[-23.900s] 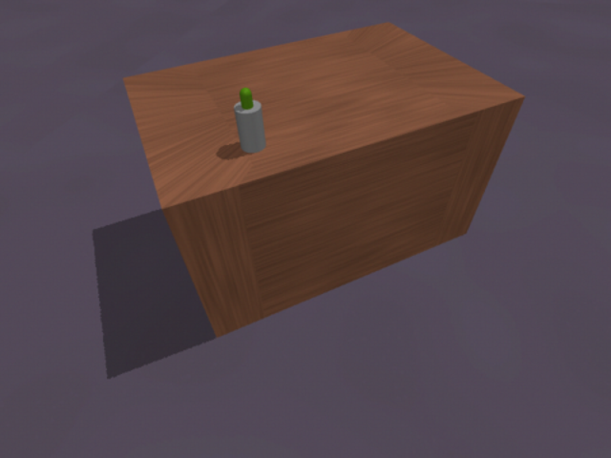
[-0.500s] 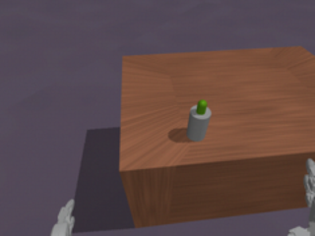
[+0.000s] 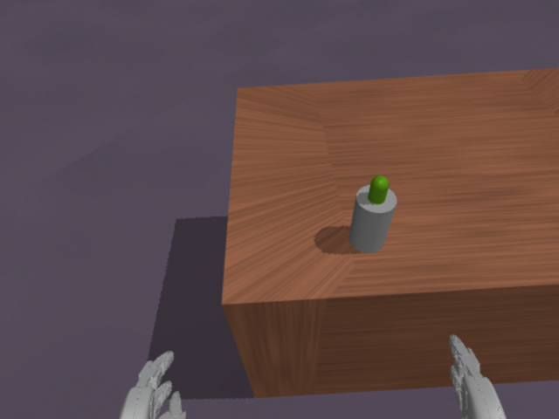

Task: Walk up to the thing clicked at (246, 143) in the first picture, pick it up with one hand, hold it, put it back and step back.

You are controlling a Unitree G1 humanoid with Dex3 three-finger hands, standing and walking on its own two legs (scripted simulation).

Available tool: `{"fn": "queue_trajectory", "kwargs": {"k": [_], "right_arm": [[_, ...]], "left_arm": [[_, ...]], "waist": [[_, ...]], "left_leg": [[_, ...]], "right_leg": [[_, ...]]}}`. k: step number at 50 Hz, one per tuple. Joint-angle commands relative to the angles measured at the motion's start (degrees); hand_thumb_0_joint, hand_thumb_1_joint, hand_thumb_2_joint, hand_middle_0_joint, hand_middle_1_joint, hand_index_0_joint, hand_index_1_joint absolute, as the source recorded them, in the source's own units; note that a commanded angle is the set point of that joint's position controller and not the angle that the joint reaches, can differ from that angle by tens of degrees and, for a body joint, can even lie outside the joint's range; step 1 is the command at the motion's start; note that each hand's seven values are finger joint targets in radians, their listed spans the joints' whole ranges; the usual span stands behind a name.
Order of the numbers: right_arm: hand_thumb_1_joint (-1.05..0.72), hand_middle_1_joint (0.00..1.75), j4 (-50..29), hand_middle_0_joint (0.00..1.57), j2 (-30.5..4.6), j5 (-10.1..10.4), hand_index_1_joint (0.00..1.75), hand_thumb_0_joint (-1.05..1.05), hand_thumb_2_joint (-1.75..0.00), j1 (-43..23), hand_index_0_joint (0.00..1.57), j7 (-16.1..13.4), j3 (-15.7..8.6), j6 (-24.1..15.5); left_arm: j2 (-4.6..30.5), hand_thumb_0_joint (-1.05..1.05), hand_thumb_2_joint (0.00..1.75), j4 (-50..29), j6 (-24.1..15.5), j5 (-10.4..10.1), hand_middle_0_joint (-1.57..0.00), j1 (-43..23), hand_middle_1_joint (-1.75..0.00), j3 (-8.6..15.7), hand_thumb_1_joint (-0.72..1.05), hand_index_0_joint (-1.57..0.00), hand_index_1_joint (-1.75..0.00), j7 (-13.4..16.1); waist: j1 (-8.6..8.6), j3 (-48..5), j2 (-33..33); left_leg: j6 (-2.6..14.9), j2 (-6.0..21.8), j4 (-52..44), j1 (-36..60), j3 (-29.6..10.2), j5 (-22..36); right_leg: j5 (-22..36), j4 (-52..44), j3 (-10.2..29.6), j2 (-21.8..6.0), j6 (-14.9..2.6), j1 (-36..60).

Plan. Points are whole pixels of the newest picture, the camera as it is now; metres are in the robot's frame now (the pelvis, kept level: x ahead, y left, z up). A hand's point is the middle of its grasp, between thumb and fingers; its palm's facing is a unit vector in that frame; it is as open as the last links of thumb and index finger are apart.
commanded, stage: home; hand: right
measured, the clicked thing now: (373, 211) +0.49 -0.14 -0.01
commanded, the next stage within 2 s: none
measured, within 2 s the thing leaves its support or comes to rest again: neither
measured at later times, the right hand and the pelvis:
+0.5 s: hand out of the picture +0.13 -0.25 -0.12, palm faces -0.04 +0.92 -0.38, open 17.3 cm; pelvis +0.00 +0.00 +0.00, yaw +1 degrees
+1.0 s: hand out of the picture +0.04 -0.26 -0.12, palm faces -0.06 +0.93 -0.37, open 17.4 cm; pelvis -0.02 +0.00 +0.03, yaw +1 degrees
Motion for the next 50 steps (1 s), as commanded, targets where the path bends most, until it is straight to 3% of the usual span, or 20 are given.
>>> {"fn": "queue_trajectory", "kwargs": {"k": [1,2,3,4,9,10,11,12,14,18,19,23,25,29,33,35,40,43,48,50], "right_arm": [[0.53,0.06,-6.9,0.05,-2.5,0.3,0.06,0.0,-0.07,2.4,0.05,-0.9,0.7,-1.3],[0.53,0.06,-5.8,0.05,0.0,0.3,0.06,0.0,-0.07,0.4,0.05,-0.7,3.2,-1.0],[0.51,0.06,-7.3,0.06,-2.7,0.1,0.06,0.0,-0.07,-0.6,0.06,-1.1,0.5,-1.2],[0.52,0.06,-9.1,0.06,-5.2,-0.1,0.06,0.0,-0.07,-1.9,0.05,-1.4,-1.7,-1.2],[0.56,0.05,-15.2,0.05,-6.4,-0.2,0.05,0.0,-0.05,-3.1,0.05,-2.1,-1.9,-0.2],[0.55,0.05,-13.0,0.05,-6.4,-0.3,0.05,0.0,-0.05,-1.1,0.05,-2.3,-2.3,0.5],[0.56,0.05,-16.5,0.05,-7.3,-0.3,0.05,0.0,-0.05,-3.0,0.05,-2.6,-2.6,0.5],[0.54,0.05,3.6,0.05,-18.5,-5.3,0.05,0.0,-0.06,-4.4,0.05,-0.6,-4.6,-0.1],[0.53,0.05,7.3,0.05,-17.4,-5.2,0.05,0.0,-0.06,-3.4,0.05,0.7,-4.3,-0.2],[0.55,0.05,13.3,0.05,-16.6,-3.4,0.05,0.0,-0.05,-4.8,0.05,2.2,-2.5,-1.1],[0.53,0.06,14.9,0.05,-17.0,-3.2,0.06,0.0,-0.07,-6.4,0.05,2.3,-2.5,-1.1],[0.51,0.06,21.3,0.05,-18.4,-3.2,0.06,0.0,-0.07,-8.9,0.05,2.6,-2.1,-0.8],[0.53,0.05,24.3,0.05,-19.3,-3.1,0.05,0.0,-0.06,-9.7,0.05,2.7,-2.0,-0.4],[0.54,0.05,29.6,0.05,-20.4,-2.7,0.05,0.0,-0.06,-10.1,0.05,2.9,-1.7,-0.2],[0.54,0.05,34.0,0.05,-21.7,-2.5,0.05,0.0,-0.06,-11.4,0.05,2.9,-1.2,0.3],[0.53,0.05,36.1,0.05,-21.9,-2.5,0.05,0.0,-0.06,-11.9,0.05,3.0,-1.0,0.5],[0.55,0.05,40.2,0.05,-22.3,-2.1,0.05,0.0,-0.05,-11.8,0.05,3.1,-0.4,0.3],[0.56,0.05,41.8,0.05,-22.5,-2.0,0.05,0.0,-0.05,-13.3,0.05,3.1,-0.3,0.6],[0.57,0.05,44.1,0.05,-22.1,-1.6,0.05,0.0,-0.04,-13.6,0.05,3.2,-0.2,1.2],[0.56,0.05,44.7,0.05,-22.6,-1.7,0.05,0.0,-0.05,-13.7,0.05,3.2,-0.2,1.2]], "left_arm": [[7.4,0.0,0.9,-4.9,-2.0,-0.5,-0.2,-4.6,-0.3,3.0,0.89,-0.2,-0.3,0.6],[8.0,0.0,0.9,-3.8,-2.0,-0.5,-0.2,-4.3,-0.3,3.7,0.89,-0.2,-0.3,0.7],[8.5,0.0,0.9,-3.3,-2.0,-0.5,-0.2,-4.7,-0.3,4.1,0.89,-0.2,-0.3,0.7],[8.9,0.0,0.9,-3.2,-2.0,-0.4,-0.2,-4.8,-0.3,4.4,0.89,-0.2,-0.3,0.9],[8.8,0.0,0.9,-2.4,-1.9,-0.7,-0.2,-5.1,-0.3,4.5,0.9,-0.2,-0.3,1.3],[9.4,0.0,0.9,-1.8,-1.9,-0.7,-0.2,-5.1,-0.3,5.0,0.9,-0.2,-0.3,1.3],[9.0,0.0,0.9,-2.3,-1.6,-0.7,-0.2,-5.3,-0.3,4.6,0.9,-0.2,-0.3,1.3],[19.1,0.0,0.9,9.0,0.9,4.7,-0.2,-4.6,-0.3,6.2,0.9,-0.2,-0.3,0.0],[18.7,0.0,0.9,9.8,2.8,5.0,-0.2,-4.6,-0.3,6.4,0.9,-0.2,-0.3,-0.9],[18.0,0.0,0.9,11.9,3.3,2.7,-0.2,-6.6,-0.3,5.4,0.9,-0.2,-0.3,-2.4],[18.1,0.0,0.9,12.5,3.4,2.5,-0.2,-6.7,-0.3,5.2,0.9,-0.2,-0.3,-2.6],[19.2,0.0,0.9,15.8,3.7,2.5,-0.2,-7.9,-0.3,5.1,0.9,-0.2,-0.3,-2.9],[19.9,0.0,0.9,17.2,4.1,2.6,-0.2,-8.3,-0.3,5.0,0.9,-0.2,-0.3,-2.9],[20.7,0.0,0.9,20.5,4.4,2.4,-0.2,-7.5,-0.3,4.8,0.9,-0.2,-0.3,-3.0],[21.7,0.0,0.9,24.0,5.0,2.2,-0.2,-7.5,-0.3,4.4,0.9,-0.2,-0.3,-3.1],[21.6,0.0,0.9,25.7,5.0,2.1,-0.2,-6.9,-0.3,4.1,0.9,-0.2,-0.3,-3.3],[22.5,0.0,0.9,28.8,4.7,1.6,-0.2,-7.0,-0.3,3.6,0.9,-0.2,-0.3,-3.4],[22.1,0.0,0.9,30.5,4.9,1.5,-0.2,-6.8,-0.3,3.3,0.9,-0.2,-0.3,-3.3],[22.5,0.0,0.9,32.7,4.8,1.6,-0.2,-6.9,-0.3,3.1,0.9,-0.2,-0.29,-3.4],[22.2,0.0,0.9,33.2,4.8,1.4,-0.2,-7.1,-0.3,3.1,0.9,-0.2,-0.29,-3.4]], "waist": [[0.1,-1.4,0.7],[1.36,-1.1,2.5],[0.04,-1.8,1.2],[0.42,-2.4,0.8],[0.35,-8.2,0.1],[-0.04,-8.1,-0.1],[-0.59,-9.3,-1.7],[-0.97,-9.3,-2.2],[-0.61,-10.1,-2.7],[-0.76,-4.2,-0.4],[-0.73,-3.4,0.6],[-0.77,-0.1,-1.7],[-0.92,2.5,-2.2],[-0.77,1.6,-0.8],[-1.08,5.2,-0.3],[-0.84,5.3,0.4],[-1.36,4.0,1.1],[-0.69,4.7,2.1],[-1.24,6.9,0.4],[-1.1,5.9,1.6]], "left_leg": [[0.83,-2.0,-5.3,6.5,3.1,9.7],[0.7,-2.1,-5.0,4.8,3.3,9.5],[0.67,-1.9,-4.6,4.7,3.1,8.9],[0.61,-2.0,-4.7,4.2,2.9,8.5],[0.66,-1.8,-3.1,6.6,2.6,12.9],[0.83,-2.1,-2.5,6.6,2.9,12.7],[1.01,-2.0,-2.3,7.1,2.6,12.7],[3.53,2.6,0.6,10.7,-2.5,17.5],[5.24,2.8,0.3,10.5,-3.0,19.3],[5.25,3.0,-2.4,10.4,-3.8,16.6],[4.96,3.0,-3.2,11.0,-3.8,15.9],[4.75,2.6,-5.0,10.8,-4.3,14.8],[4.61,2.7,-7.1,11.1,-5.0,11.0],[4.59,3.8,-10.7,13.3,-6.5,12.2],[3.97,4.2,-16.9,12.5,-8.1,1.7],[3.82,4.3,-18.5,13.0,-8.3,0.2],[3.25,4.5,-20.5,16.8,-7.8,5.3],[3.19,5.2,-22.8,15.7,-8.7,3.2],[2.55,4.4,-23.9,16.0,-8.1,1.3],[2.84,4.7,-24.4,16.0,-8.3,0.6]], "right_leg": [[12.4,-6.8,-4.0,2.1,-2.0,-4.0],[12.2,-6.4,-3.7,2.0,-2.22,-4.4],[11.5,-6.1,-3.7,2.1,-2.22,-4.5],[11.0,-6.1,-3.7,2.1,-2.37,-3.9],[16.0,-4.5,-3.4,2.1,-2.15,-0.4],[16.4,-4.8,-3.0,1.9,-1.89,-1.0],[16.5,-4.6,-3.2,1.9,-1.71,-0.9],[26.6,-4.2,0.4,-2.6,-4.54,5.4],[27.2,-2.9,0.7,-2.3,-5.52,5.8],[17.2,-6.5,1.3,-1.9,-5.03,3.0],[14.5,-7.3,1.2,-1.6,-4.95,1.7],[12.9,-10.7,2.7,-2.1,-4.95,2.6],[7.9,-13.8,3.4,-2.3,-5.24,1.7],[9.5,-15.2,2.3,-1.8,-4.84,5.6],[2.8,-19.7,2.6,-1.7,-4.73,6.2],[3.4,-21.5,2.7,-2.0,-4.74,7.8],[8.4,-23.9,2.7,-2.4,-4.21,10.7],[8.8,-24.5,1.7,-2.3,-3.83,12.7],[5.4,-27.7,2.3,-2.7,-3.74,11.4],[7.0,-27.4,2.0,-2.8,-3.69,13.0]]}}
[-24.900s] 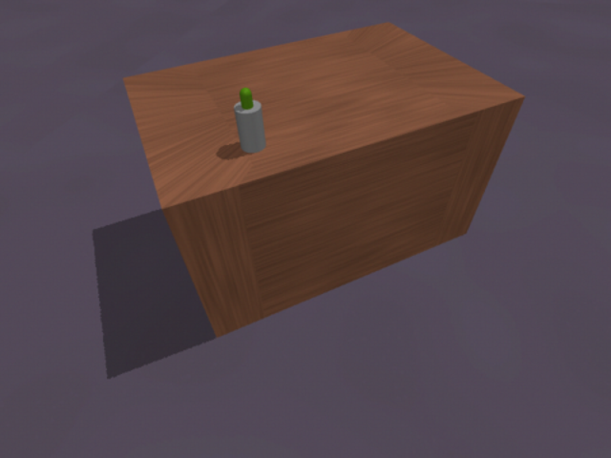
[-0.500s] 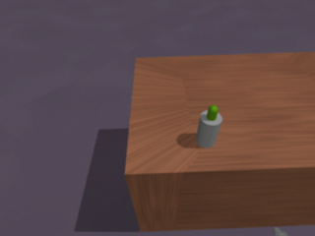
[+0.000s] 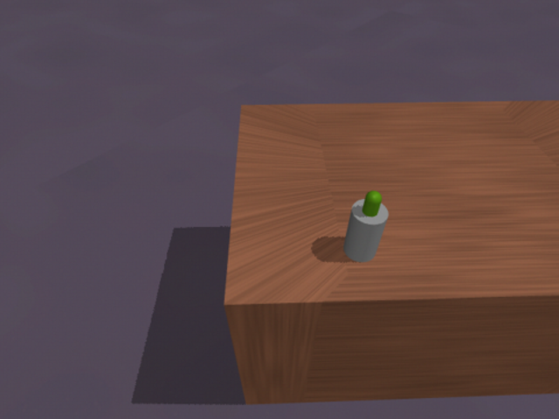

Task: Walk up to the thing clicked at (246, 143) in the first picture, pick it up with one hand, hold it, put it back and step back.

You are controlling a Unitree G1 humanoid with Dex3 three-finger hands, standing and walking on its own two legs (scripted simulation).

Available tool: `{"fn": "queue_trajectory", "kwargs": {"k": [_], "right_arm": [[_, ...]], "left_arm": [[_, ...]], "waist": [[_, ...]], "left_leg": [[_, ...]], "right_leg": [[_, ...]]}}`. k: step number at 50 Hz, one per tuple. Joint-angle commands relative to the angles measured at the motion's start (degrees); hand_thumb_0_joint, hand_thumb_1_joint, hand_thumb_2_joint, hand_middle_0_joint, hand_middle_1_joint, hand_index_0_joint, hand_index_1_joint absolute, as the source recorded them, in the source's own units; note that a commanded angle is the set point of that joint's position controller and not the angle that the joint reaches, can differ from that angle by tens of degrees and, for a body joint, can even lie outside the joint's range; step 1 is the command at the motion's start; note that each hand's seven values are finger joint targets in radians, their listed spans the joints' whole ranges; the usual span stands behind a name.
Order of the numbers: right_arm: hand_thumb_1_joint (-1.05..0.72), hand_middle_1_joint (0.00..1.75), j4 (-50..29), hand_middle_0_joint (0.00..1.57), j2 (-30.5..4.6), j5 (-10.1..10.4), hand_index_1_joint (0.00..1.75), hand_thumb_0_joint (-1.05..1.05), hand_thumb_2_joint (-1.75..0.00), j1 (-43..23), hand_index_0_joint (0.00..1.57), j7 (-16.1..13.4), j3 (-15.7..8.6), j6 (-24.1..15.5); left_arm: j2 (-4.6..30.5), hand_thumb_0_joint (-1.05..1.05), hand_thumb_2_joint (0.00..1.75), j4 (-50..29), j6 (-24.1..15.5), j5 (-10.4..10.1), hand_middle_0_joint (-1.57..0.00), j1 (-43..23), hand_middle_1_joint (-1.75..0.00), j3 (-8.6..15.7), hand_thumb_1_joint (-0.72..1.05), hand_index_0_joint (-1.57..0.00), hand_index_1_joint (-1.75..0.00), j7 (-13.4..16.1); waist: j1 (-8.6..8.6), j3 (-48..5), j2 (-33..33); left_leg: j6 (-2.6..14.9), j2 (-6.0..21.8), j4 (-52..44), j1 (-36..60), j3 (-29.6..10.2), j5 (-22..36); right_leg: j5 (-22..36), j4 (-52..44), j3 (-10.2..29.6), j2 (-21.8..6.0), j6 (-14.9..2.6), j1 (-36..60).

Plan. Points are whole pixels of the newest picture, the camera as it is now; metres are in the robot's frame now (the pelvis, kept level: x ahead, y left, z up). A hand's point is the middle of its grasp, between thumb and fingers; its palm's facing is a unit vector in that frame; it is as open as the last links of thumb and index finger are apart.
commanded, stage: home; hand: right
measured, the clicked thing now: (366, 223) +0.51 -0.15 -0.04
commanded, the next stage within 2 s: stand in 1.18 s
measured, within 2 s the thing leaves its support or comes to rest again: neither
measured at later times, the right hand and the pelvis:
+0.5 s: hand out of the picture +0.08 -0.26 -0.15, palm faces -0.04 +0.93 -0.36, open 17.5 cm; pelvis +0.01 +0.00 +0.00, yaw +1 degrees
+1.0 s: hand out of the picture +0.10 -0.26 -0.15, palm faces -0.05 +0.93 -0.35, open 17.4 cm; pelvis +0.03 +0.00 +0.01, yaw +1 degrees
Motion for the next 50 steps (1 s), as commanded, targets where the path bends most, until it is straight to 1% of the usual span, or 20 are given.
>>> {"fn": "queue_trajectory", "kwargs": {"k": [1,3,8,10,13,16,18,21,22,24,26,29,31,34,37,40,41,43,46,50], "right_arm": [[0.56,0.05,-2.7,0.05,-12.9,0.0,0.05,0.0,-0.05,-3.4,0.05,-0.6,-2.5,-1.4],[0.57,0.05,-2.3,0.05,-12.8,0.0,0.05,0.0,-0.04,-4.2,0.05,-0.6,-2.5,-1.4],[0.57,0.05,-1.3,0.05,-13.1,0.0,0.05,0.0,-0.04,-4.5,0.05,-0.4,-2.6,-0.9],[0.56,0.05,-1.4,0.05,-12.5,0.2,0.05,0.0,-0.05,-5.0,0.05,-0.4,-2.5,-1.0],[0.57,0.05,-1.0,0.05,-12.5,0.2,0.05,0.0,-0.04,-4.6,0.05,-0.4,-2.4,-1.0],[0.58,0.05,-0.9,0.05,-12.5,0.2,0.05,0.0,-0.04,-5.4,0.05,-0.5,-2.2,-1.0],[0.57,0.05,-0.6,0.05,-12.9,0.1,0.05,0.0,-0.04,-4.9,0.05,-0.6,-2.2,-1.1],[0.57,0.05,-0.5,0.05,-12.8,0.3,0.05,0.0,-0.04,-6.1,0.05,-0.5,-2.2,-1.0],[0.57,0.05,-0.6,0.05,-12.8,0.3,0.05,0.0,-0.05,-6.0,0.05,-0.5,-2.2,-1.0],[0.56,0.05,-0.4,0.05,-12.7,0.2,0.05,0.0,-0.05,-6.1,0.05,-0.6,-2.3,-0.9],[0.57,0.05,-0.4,0.05,-12.9,0.2,0.05,0.0,-0.04,-6.2,0.05,-0.6,-2.3,-1.0],[0.56,0.05,-0.3,0.05,-13.0,0.1,0.05,0.0,-0.05,-6.2,0.05,-0.6,-2.4,-1.0],[0.55,0.05,-0.3,0.05,-12.7,0.1,0.05,0.0,-0.05,-6.5,0.05,-0.7,-2.3,-1.2],[0.55,0.05,-0.2,0.05,-12.8,0.1,0.05,0.0,-0.05,-6.5,0.05,-0.7,-2.4,-1.1],[0.56,0.05,-0.2,0.05,-12.9,0.1,0.05,0.0,-0.05,-6.9,0.05,-0.8,-2.5,-1.2],[0.55,0.05,0.0,0.05,-12.9,0.2,0.05,0.0,-0.05,-6.9,0.05,-0.7,-2.6,-1.0],[0.55,0.05,-0.2,0.05,-12.8,0.2,0.05,0.0,-0.05,-7.1,0.05,-0.6,-2.6,-1.0],[0.54,0.05,-0.2,0.05,-12.9,0.1,0.05,0.0,-0.06,-6.9,0.05,-0.6,-2.7,-1.0],[0.54,0.05,-0.2,0.05,-12.8,0.2,0.05,0.0,-0.06,-6.5,0.05,-0.6,-2.7,-1.0],[0.53,0.05,-0.2,0.05,-12.5,0.1,0.05,0.0,-0.06,-7.0,0.05,-0.6,-2.6,-1.1]], "left_arm": [[11.8,0.0,0.9,-2.5,-1.4,-0.2,-0.2,-2.2,-0.3,2.6,0.9,-0.2,-0.29,1.0],[11.6,0.0,0.9,-2.1,-1.5,-0.2,-0.2,-2.4,-0.3,2.5,0.9,-0.2,-0.3,1.1],[11.6,0.0,0.9,-1.2,-1.4,-0.3,-0.2,-3.1,-0.3,2.6,0.9,-0.2,-0.29,1.1],[11.8,0.0,0.9,-1.0,-1.6,-0.3,-0.2,-3.3,-0.29,2.6,0.89,-0.2,-0.29,1.2],[11.8,0.0,0.9,-0.8,-1.8,-0.4,-0.2,-3.9,-0.3,2.7,0.9,-0.2,-0.29,1.3],[11.8,0.0,0.9,-0.5,-1.8,-0.6,-0.2,-3.9,-0.3,2.8,0.9,-0.2,-0.29,1.4],[11.6,0.0,0.9,-0.4,-1.7,-0.6,-0.2,-4.2,-0.3,2.9,0.9,-0.2,-0.3,1.4],[11.4,0.0,0.9,0.0,-1.5,-0.5,-0.2,-4.1,-0.3,2.7,0.9,-0.2,-0.3,1.3],[11.4,0.0,0.9,-0.2,-1.6,-0.5,-0.2,-4.4,-0.3,2.7,0.9,-0.2,-0.29,1.3],[11.7,0.0,0.9,-0.1,-1.5,-0.4,-0.2,-4.7,-0.3,2.9,0.9,-0.2,-0.3,1.3],[11.7,0.0,0.9,-0.1,-1.5,-0.5,-0.2,-4.8,-0.3,3.0,0.9,-0.2,-0.3,1.4],[11.7,0.0,0.9,-0.2,-1.5,-0.5,-0.2,-5.0,-0.3,3.1,0.9,-0.2,-0.3,1.4],[11.4,0.0,0.9,-0.2,-1.6,-0.6,-0.2,-5.1,-0.3,3.1,0.9,-0.2,-0.3,1.3],[11.5,0.0,0.9,-0.1,-1.4,-0.6,-0.2,-5.0,-0.3,3.1,0.9,-0.2,-0.3,1.2],[11.5,0.0,0.9,-0.2,-1.3,-0.5,-0.2,-5.5,-0.3,3.2,0.9,-0.2,-0.3,1.3],[11.2,0.0,0.9,-0.2,-1.2,-0.5,-0.2,-5.7,-0.3,3.1,0.9,-0.2,-0.3,1.2],[11.3,0.0,0.9,-0.3,-1.3,-0.4,-0.2,-5.6,-0.3,3.1,0.9,-0.2,-0.3,1.2],[11.4,0.0,0.9,-0.3,-1.4,-0.4,-0.2,-5.7,-0.3,3.2,0.9,-0.2,-0.3,1.2],[11.4,0.0,0.9,-0.5,-1.5,-0.5,-0.2,-5.9,-0.3,3.3,0.9,-0.2,-0.3,1.2],[11.4,0.0,0.9,-0.6,-1.5,-0.7,-0.2,-5.6,-0.3,3.2,0.9,-0.2,-0.3,1.3]], "waist": [[-0.28,0.4,1.8],[-0.15,0.0,1.4],[-0.32,1.4,1.0],[-0.35,0.0,-0.2],[-0.71,-1.0,-0.6],[-0.38,-1.5,0.4],[-0.45,-1.5,0.7],[-0.3,-0.3,0.8],[-0.3,-1.1,0.6],[-0.49,-0.5,0.4],[-0.28,-1.9,1.2],[-0.42,-2.1,1.1],[-0.1,-3.2,1.2],[-0.23,-1.8,1.4],[-0.18,-1.6,1.4],[-0.23,-0.5,0.9],[-0.29,-1.2,0.4],[-0.4,-1.3,0.2],[-0.6,-2.2,0.7],[-0.27,-3.9,0.4]], "left_leg": [[2.93,3.8,-8.3,1.0,-6.5,-7.6],[2.91,4.0,-8.0,1.8,-6.4,-6.3],[2.89,3.8,-8.6,1.6,-6.5,-7.6],[2.87,3.8,-7.8,3.1,-6.0,-3.0],[2.88,3.9,-7.4,4.5,-5.6,0.6],[3.03,4.1,-7.3,4.7,-5.5,3.7],[3.13,4.1,-7.4,4.4,-5.3,4.0],[2.73,4.3,-8.2,4.7,-5.9,2.8],[2.85,4.3,-7.7,5.1,-5.6,3.6],[2.65,4.1,-8.2,4.7,-5.6,2.0],[2.79,4.4,-7.8,5.2,-5.6,5.1],[2.8,4.3,-7.8,5.1,-5.5,5.3],[2.86,4.6,-7.3,5.4,-5.4,9.4],[2.65,4.2,-8.1,5.1,-5.3,5.8],[2.52,4.4,-8.2,4.9,-5.5,6.0],[2.55,4.3,-9.2,4.1,-6.1,2.0],[2.55,4.3,-8.8,4.8,-5.9,3.8],[2.63,4.2,-8.5,5.0,-5.7,3.0],[2.63,4.0,-8.1,5.2,-5.4,5.5],[2.59,4.5,-7.1,6.6,-5.2,11.9]], "right_leg": [[-3.1,-7.8,4.6,-4.2,-3.16,-3.7],[-2.5,-8.2,4.4,-4.1,-3.01,-3.7],[-4.5,-9.4,4.5,-4.3,-2.83,-4.3],[-2.2,-9.9,4.7,-4.9,-2.77,-3.4],[0.8,-10.1,4.7,-5.2,-2.58,-2.5],[3.7,-9.3,4.0,-5.2,-2.38,-0.9],[4.1,-8.7,4.0,-5.1,-2.36,-0.6],[1.9,-9.7,3.4,-5.0,-2.2,-1.8],[3.0,-9.8,3.6,-5.2,-2.14,-1.1],[1.9,-9.9,3.5,-5.1,-2.17,-1.5],[4.0,-9.3,3.5,-5.4,-2.23,0.1],[4.3,-9.2,3.4,-5.3,-2.13,0.5],[6.8,-8.7,3.2,-5.6,-2.03,1.8],[4.2,-9.3,3.1,-5.3,-2.03,0.7],[4.2,-9.1,2.8,-5.3,-2.15,0.7],[1.8,-9.8,2.7,-5.3,-2.2,0.1],[2.6,-10.1,2.8,-5.5,-2.22,0.2],[2.5,-10.3,3.0,-5.6,-2.2,0.3],[4.7,-10.0,3.0,-5.8,-2.2,1.3],[9.0,-9.6,2.5,-6.0,-1.98,2.6]]}}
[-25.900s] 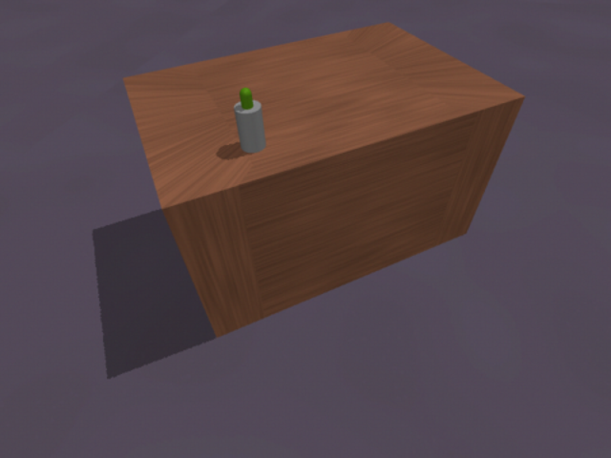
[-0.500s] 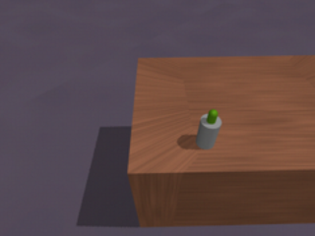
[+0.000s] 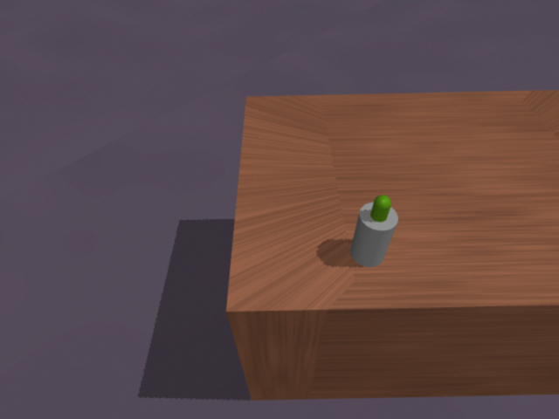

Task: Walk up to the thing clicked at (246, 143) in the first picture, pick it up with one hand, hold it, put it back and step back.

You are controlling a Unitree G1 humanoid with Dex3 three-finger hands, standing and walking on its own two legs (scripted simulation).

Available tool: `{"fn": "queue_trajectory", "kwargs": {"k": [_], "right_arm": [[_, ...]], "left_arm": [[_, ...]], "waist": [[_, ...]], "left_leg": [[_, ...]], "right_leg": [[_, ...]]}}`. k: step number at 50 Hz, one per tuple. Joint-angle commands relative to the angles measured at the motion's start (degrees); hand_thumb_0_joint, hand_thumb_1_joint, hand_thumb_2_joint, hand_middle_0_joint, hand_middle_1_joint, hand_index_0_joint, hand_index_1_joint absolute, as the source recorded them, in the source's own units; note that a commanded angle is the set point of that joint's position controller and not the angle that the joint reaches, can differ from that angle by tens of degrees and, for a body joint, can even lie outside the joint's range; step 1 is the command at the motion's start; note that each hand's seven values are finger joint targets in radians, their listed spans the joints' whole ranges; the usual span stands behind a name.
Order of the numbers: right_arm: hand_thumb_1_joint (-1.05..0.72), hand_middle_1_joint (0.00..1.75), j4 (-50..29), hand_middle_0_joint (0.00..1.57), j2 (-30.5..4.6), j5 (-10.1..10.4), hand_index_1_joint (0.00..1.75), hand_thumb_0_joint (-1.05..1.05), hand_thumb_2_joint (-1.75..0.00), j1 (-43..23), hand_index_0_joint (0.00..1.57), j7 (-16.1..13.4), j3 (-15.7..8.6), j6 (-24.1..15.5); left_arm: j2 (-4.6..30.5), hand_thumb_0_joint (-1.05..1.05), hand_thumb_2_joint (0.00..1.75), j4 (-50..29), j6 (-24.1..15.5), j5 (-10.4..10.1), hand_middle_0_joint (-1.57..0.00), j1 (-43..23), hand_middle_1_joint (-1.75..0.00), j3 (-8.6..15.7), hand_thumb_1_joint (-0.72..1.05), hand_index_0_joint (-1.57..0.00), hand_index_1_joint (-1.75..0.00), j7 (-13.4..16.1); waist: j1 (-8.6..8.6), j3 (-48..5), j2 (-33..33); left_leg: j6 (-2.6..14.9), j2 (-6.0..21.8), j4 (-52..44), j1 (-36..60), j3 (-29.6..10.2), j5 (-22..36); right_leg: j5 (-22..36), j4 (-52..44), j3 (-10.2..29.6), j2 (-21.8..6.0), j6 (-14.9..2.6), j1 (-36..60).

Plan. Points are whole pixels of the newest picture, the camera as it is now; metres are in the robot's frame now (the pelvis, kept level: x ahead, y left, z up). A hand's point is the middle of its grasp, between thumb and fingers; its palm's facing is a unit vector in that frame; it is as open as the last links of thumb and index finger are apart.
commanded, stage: home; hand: right
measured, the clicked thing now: (374, 227) +0.48 -0.16 -0.05
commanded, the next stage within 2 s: stand in 0.18 s
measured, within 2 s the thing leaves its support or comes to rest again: neither
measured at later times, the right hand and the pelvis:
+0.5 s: hand out of the picture +0.08 -0.26 -0.15, palm faces -0.04 +0.93 -0.36, open 14.9 cm; pelvis +0.01 +0.00 +0.00, yaw +1 degrees
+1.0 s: hand out of the picture +0.08 -0.25 -0.16, palm faces -0.05 +0.94 -0.35, open 7.4 cm; pelvis +0.01 +0.00 +0.00, yaw +1 degrees
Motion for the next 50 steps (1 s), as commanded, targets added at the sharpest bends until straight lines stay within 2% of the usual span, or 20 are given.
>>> {"fn": "queue_trajectory", "kwargs": {"k": [1,5,6,11,14,16,17,18,24,28,30,31,32,36,50], "right_arm": [[0.53,0.05,-3.2,0.05,-12.4,-0.2,0.05,0.0,-0.06,-2.2,0.05,-0.6,-2.0,-1.3],[0.54,0.05,-3.1,0.05,-12.4,-0.1,0.05,0.0,-0.06,-2.1,0.05,-0.7,-2.0,-1.2],[0.53,0.05,-3.3,0.05,-12.1,-0.1,0.05,0.0,-0.06,-2.2,0.05,-0.7,-1.8,-1.2],[0.54,0.05,-3.2,0.05,-12.3,0.0,0.05,0.0,-0.06,-2.0,0.05,-0.8,-1.9,-1.3],[0.53,0.05,-3.3,0.05,-12.2,0.0,0.05,0.0,-0.06,-2.5,0.05,-0.7,-1.9,-1.0],[0.37,0.21,-3.4,0.2,-12.2,-0.1,0.21,0.0,-0.22,-2.5,0.2,-0.7,-2.0,-1.0],[0.29,0.29,-3.6,0.2,-12.6,-0.2,0.29,0.0,-0.3,-2.7,0.2,-0.8,-2.1,-1.1],[0.21,0.3,-3.7,0.2,-12.2,-0.1,0.3,0.0,-0.38,-2.9,0.2,-0.7,-2.1,-1.1],[-0.27,0.3,-3.7,0.2,-12.6,0.0,0.3,0.0,-0.86,-2.5,0.2,-0.7,-2.2,-1.2],[-0.59,0.3,-3.8,0.2,-12.0,-0.1,0.3,0.0,-0.9,-2.5,0.2,-0.6,-2.1,-1.2],[-0.75,0.3,-3.9,0.2,-12.4,-0.1,0.3,0.0,-0.9,-3.1,0.2,-0.7,-2.2,-1.3],[-0.83,0.3,-4.0,0.2,-12.4,-0.1,0.3,0.0,-0.9,-2.7,0.2,-0.7,-2.2,-1.3],[-0.9,0.3,-3.8,0.2,-12.1,0.0,0.3,0.0,-0.9,-2.2,0.2,-0.6,-2.1,-1.4],[-0.9,0.3,-3.9,0.2,-12.1,0.1,0.3,0.0,-0.9,-2.5,0.2,-0.7,-2.1,-1.4],[-0.9,0.3,-3.9,0.2,-12.1,-0.1,0.3,0.0,-0.9,-1.9,0.2,-0.6,-2.1,-1.1]], "left_arm": [[11.7,0.0,0.9,-3.5,-1.3,-0.3,-0.2,-1.4,-0.3,2.2,0.9,-0.2,-0.3,1.0],[11.7,0.0,0.9,-3.3,-1.4,-0.3,-0.2,-1.3,-0.3,2.3,0.9,-0.2,-0.3,1.1],[11.6,0.0,0.9,-3.5,-1.4,-0.3,-0.2,-1.3,-0.3,2.3,0.9,-0.2,-0.3,1.2],[11.6,0.0,0.9,-3.7,-1.2,-0.4,-0.2,-1.3,-0.3,2.4,0.9,-0.2,-0.3,1.2],[11.5,0.0,0.9,-3.6,-1.2,-0.2,-0.2,-1.6,-0.3,2.3,0.9,-0.2,-0.3,1.2],[11.7,0.0,0.9,-3.8,-1.2,-0.1,-0.2,-1.9,-0.3,2.5,0.9,-0.2,-0.3,1.2],[11.6,0.0,0.9,-4.0,-1.3,-0.1,-0.2,-1.7,-0.3,2.5,0.9,-0.2,-0.3,1.1],[11.5,0.0,0.9,-4.0,-1.3,-0.1,-0.2,-1.7,-0.3,2.4,0.9,-0.2,-0.3,1.2],[11.4,0.0,0.9,-4.1,-1.3,-0.2,-0.2,-1.7,-0.3,2.5,0.9,-0.2,-0.3,0.9],[11.7,0.0,0.9,-4.3,-1.2,-0.2,-0.2,-2.0,-0.3,2.6,0.9,-0.2,-0.3,0.9],[11.6,0.0,0.9,-4.3,-1.3,-0.2,-0.2,-1.5,-0.3,2.5,0.9,-0.2,-0.3,0.9],[11.7,0.0,0.9,-4.4,-1.3,-0.2,-0.2,-1.2,-0.3,2.6,0.9,-0.2,-0.3,0.9],[11.9,0.0,0.9,-4.5,-1.3,-0.2,-0.2,-1.6,-0.3,2.6,0.9,-0.2,-0.3,1.0],[11.6,0.0,0.9,-4.5,-1.3,-0.3,-0.2,-1.3,-0.3,2.5,0.9,-0.2,-0.3,1.0],[11.7,0.0,0.9,-4.6,-1.2,-0.2,-0.2,-1.3,-0.3,2.6,0.9,-0.2,-0.3,0.8]], "waist": [[-0.24,-4.7,-0.2],[-0.24,-5.0,-0.6],[-0.13,-5.4,-0.7],[-0.1,-5.3,0.1],[-0.27,-2.7,-0.5],[-0.41,-2.8,-0.3],[-0.26,-3.7,0.2],[-0.25,-3.4,-0.1],[-0.33,-3.3,0.7],[-0.26,-3.4,0.3],[0.09,-4.1,0.5],[0.09,-5.4,0.5],[-0.22,-4.4,0.0],[-0.13,-4.8,0.0],[-0.26,-2.5,0.0]], "left_leg": [[2.74,5.1,-2.2,3.8,-4.2,10.6],[2.87,5.2,-2.0,4.0,-4.3,11.9],[2.85,5.2,-1.6,4.3,-4.1,14.4],[2.64,5.3,-1.7,4.3,-4.0,15.0],[2.44,5.0,-2.8,3.1,-4.4,9.4],[2.43,5.0,-2.9,3.2,-4.4,9.4],[2.59,5.1,-2.5,3.6,-4.3,10.0],[2.51,5.1,-2.5,3.4,-4.4,11.3],[2.51,4.9,-3.1,3.3,-4.5,8.2],[2.35,4.9,-3.4,2.4,-4.7,9.2],[2.52,5.1,-2.7,3.3,-4.9,10.7],[2.74,5.1,-2.1,3.9,-4.6,12.2],[2.33,4.9,-2.9,3.3,-4.8,12.6],[2.5,5.1,-2.3,4.1,-4.7,14.3],[2.32,4.5,-3.4,2.0,-5.0,7.3]], "right_leg": [[8.3,-4.0,3.8,-5.3,-2.12,-1.4],[9.8,-4.0,3.6,-5.5,-1.82,-0.4],[12.8,-3.7,3.4,-5.6,-1.7,0.1],[12.3,-3.4,3.0,-5.5,-1.78,0.5],[7.1,-5.2,2.9,-5.3,-1.71,-1.6],[6.9,-5.1,2.9,-5.4,-1.98,-1.5],[7.7,-5.1,3.1,-5.5,-1.95,-1.1],[8.7,-4.9,2.7,-5.4,-1.86,-0.9],[5.6,-5.4,3.0,-5.5,-2.19,-1.1],[5.6,-5.2,2.9,-5.6,-2.31,-0.4],[6.8,-5.1,2.7,-5.6,-2.28,-0.2],[9.1,-4.6,2.9,-5.8,-2.3,0.9],[8.8,-4.6,2.5,-5.7,-2.24,0.3],[10.6,-4.2,2.2,-5.7,-2.14,0.4],[4.1,-5.7,2.4,-5.7,-2.36,-0.8]]}}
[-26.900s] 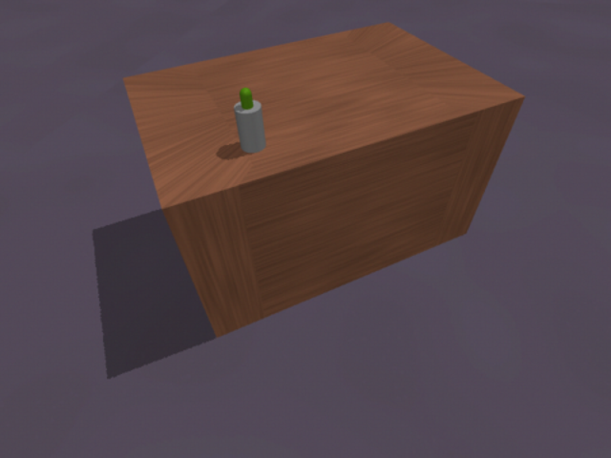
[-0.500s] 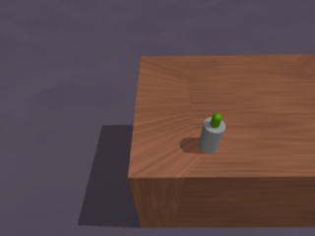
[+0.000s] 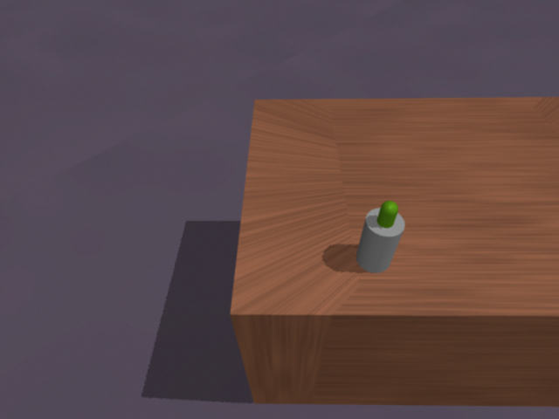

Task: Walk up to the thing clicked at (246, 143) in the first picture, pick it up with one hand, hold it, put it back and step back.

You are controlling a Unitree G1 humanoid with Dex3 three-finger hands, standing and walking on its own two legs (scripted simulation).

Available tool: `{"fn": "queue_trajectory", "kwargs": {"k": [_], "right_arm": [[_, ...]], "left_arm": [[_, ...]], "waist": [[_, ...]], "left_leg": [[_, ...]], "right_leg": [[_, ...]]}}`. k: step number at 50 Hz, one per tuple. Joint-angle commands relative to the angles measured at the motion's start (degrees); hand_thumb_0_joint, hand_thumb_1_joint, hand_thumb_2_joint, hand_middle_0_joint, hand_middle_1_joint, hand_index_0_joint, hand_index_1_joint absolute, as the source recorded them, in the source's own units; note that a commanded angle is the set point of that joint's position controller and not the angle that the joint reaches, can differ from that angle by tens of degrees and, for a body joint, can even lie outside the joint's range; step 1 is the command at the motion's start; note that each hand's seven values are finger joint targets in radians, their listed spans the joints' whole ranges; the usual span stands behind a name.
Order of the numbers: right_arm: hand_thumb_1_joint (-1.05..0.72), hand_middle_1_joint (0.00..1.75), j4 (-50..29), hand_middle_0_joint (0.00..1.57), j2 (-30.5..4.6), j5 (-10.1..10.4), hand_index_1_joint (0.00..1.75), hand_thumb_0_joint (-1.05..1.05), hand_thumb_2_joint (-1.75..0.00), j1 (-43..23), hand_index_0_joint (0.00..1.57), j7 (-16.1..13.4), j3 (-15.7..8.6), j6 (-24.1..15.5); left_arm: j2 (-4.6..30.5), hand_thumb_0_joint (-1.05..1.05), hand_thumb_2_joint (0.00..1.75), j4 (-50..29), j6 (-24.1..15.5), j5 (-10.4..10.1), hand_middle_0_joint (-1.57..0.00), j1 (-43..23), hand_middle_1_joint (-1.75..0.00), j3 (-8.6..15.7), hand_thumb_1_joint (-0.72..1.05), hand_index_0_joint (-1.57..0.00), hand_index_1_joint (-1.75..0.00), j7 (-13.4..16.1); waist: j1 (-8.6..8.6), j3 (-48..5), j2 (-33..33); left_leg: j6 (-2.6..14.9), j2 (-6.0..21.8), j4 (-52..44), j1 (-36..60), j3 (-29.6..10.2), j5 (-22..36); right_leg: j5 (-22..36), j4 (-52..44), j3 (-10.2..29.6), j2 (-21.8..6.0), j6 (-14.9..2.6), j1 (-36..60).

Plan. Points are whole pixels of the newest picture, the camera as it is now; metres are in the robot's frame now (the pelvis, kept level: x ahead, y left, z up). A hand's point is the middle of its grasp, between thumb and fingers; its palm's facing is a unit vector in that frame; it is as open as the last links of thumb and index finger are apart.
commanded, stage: stand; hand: right
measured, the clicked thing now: (381, 233) +0.47 -0.17 -0.05
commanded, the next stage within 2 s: step back in 1.80 s
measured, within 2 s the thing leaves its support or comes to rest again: neither
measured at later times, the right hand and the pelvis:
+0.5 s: hand out of the picture +0.08 -0.25 -0.16, palm faces -0.04 +0.94 -0.35, open 7.4 cm; pelvis +0.00 +0.00 +0.00, yaw +0 degrees
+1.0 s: hand out of the picture +0.07 -0.26 -0.16, palm faces -0.03 +0.94 -0.35, open 7.4 cm; pelvis +0.00 +0.00 +0.00, yaw +0 degrees
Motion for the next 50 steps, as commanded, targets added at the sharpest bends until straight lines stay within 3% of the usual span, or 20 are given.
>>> {"fn": "queue_trajectory", "kwargs": {"k": [1,4,9,13,16,21,33,39,46,48,50], "right_arm": [[-0.9,0.3,-3.3,0.2,-12.7,-0.2,0.3,0.0,-0.9,-2.2,0.2,-0.6,-2.3,-1.3],[-0.9,0.3,-3.4,0.2,-12.1,-0.2,0.3,0.0,-0.9,-1.9,0.2,-0.5,-2.1,-1.4],[-0.9,0.3,-3.4,0.2,-12.6,-0.1,0.3,0.0,-0.9,-1.7,0.2,-0.5,-2.2,-1.3],[-0.9,0.3,-3.4,0.2,-12.5,-0.2,0.3,0.0,-0.9,-1.8,0.2,-0.6,-2.3,-1.3],[-0.9,0.3,-3.5,0.2,-12.1,-0.2,0.3,0.0,-0.9,-1.9,0.2,-0.6,-2.2,-1.4],[-0.9,0.3,-3.3,0.2,-12.5,0.0,0.3,0.0,-0.9,-1.3,0.2,-0.6,-2.1,-1.3],[-0.9,0.3,-3.8,0.2,-12.3,-0.2,0.3,0.0,-0.9,-1.9,0.2,-0.8,-2.1,-1.4],[-0.9,0.3,-3.8,0.2,-12.0,0.0,0.3,0.0,-0.9,-2.0,0.2,-0.7,-2.1,-1.2],[-0.9,0.3,-3.8,0.2,-12.8,-0.2,0.3,0.0,-0.9,-1.8,0.2,-0.6,-2.5,-1.3],[-0.9,0.3,-3.9,0.2,-12.3,-0.2,0.3,0.0,-0.9,-2.2,0.2,-0.5,-2.4,-1.4],[-0.9,0.3,-3.7,0.2,-12.6,-0.1,0.3,0.0,-0.9,-2.0,0.2,-0.5,-2.5,-1.3]], "left_arm": [[12.0,0.0,0.9,-3.4,-1.3,0.0,-0.2,-0.9,-0.3,2.4,0.9,-0.2,-0.3,0.9],[12.3,0.0,0.9,-3.5,-1.4,0.0,-0.2,-1.1,-0.3,2.5,0.9,-0.2,-0.3,0.9],[12.0,0.0,0.9,-3.3,-1.3,0.0,-0.2,-1.1,-0.3,2.4,0.9,-0.2,-0.3,0.8],[12.1,0.0,0.9,-3.6,-1.3,0.0,-0.2,-1.0,-0.3,2.5,0.9,-0.2,-0.3,0.9],[12.0,0.0,0.9,-3.6,-1.3,-0.1,-0.2,-0.8,-0.3,2.4,0.9,-0.2,-0.3,1.0],[12.1,0.0,0.9,-3.5,-1.4,-0.2,-0.2,-0.8,-0.3,2.3,0.9,-0.2,-0.3,1.1],[12.2,0.0,0.9,-3.9,-1.3,-0.1,-0.2,-0.6,-0.3,2.5,0.9,-0.2,-0.3,1.1],[12.0,0.0,0.9,-3.8,-1.3,-0.1,-0.2,-0.7,-0.3,2.3,0.9,-0.2,-0.3,1.1],[12.4,0.0,0.9,-3.8,-1.3,0.0,-0.2,-0.8,-0.3,2.6,0.9,-0.2,-0.3,0.8],[12.3,0.0,0.9,-3.9,-1.3,0.0,-0.2,-1.1,-0.3,2.5,0.9,-0.2,-0.3,0.9],[12.3,0.0,0.9,-3.9,-1.5,0.0,-0.2,-0.8,-0.3,2.5,0.9,-0.2,-0.3,0.8]], "waist": [[-0.16,-3.1,0.6],[-0.21,-3.0,-0.4],[-0.43,-2.6,0.7],[-0.27,-3.5,0.6],[-0.02,-5.1,-0.1],[-0.39,-4.3,-0.4],[0.0,-4.3,0.2],[-0.17,-3.4,-0.8],[-0.29,-2.4,0.4],[-0.12,-2.4,0.0],[-0.16,-2.4,-0.1]], "left_leg": [[2.75,5.1,-2.5,2.1,-3.9,8.1],[2.57,5.2,-2.6,2.1,-4.0,9.7],[2.51,5.0,-3.1,1.8,-4.3,6.5],[2.42,5.0,-2.7,2.1,-4.2,9.2],[2.62,5.3,-1.2,2.8,-3.7,14.9],[2.58,5.1,-1.5,2.9,-3.7,12.8],[2.44,5.2,-1.2,3.5,-3.5,15.7],[2.4,5.2,-1.4,3.1,-3.6,13.9],[2.55,4.9,-3.0,2.1,-4.0,7.0],[2.46,5.1,-2.8,2.0,-4.2,9.5],[2.54,5.1,-2.7,2.4,-4.3,8.4]], "right_leg": [[5.2,-4.1,3.9,-5.6,-2.32,-2.3],[5.8,-3.7,3.7,-5.6,-2.23,-2.4],[3.7,-3.8,3.7,-5.4,-2.21,-2.6],[5.3,-3.5,3.7,-5.5,-2.31,-2.1],[10.5,-2.8,3.4,-5.8,-2.17,-0.6],[9.6,-3.4,3.5,-5.9,-2.06,-1.2],[11.8,-2.6,3.0,-5.7,-2.08,-1.2],[10.2,-3.4,2.9,-5.7,-2.02,-1.8],[3.6,-4.1,3.6,-5.5,-2.57,-2.6],[4.6,-3.9,3.3,-5.6,-2.46,-2.6],[4.1,-4.4,3.6,-5.6,-2.32,-2.8]]}}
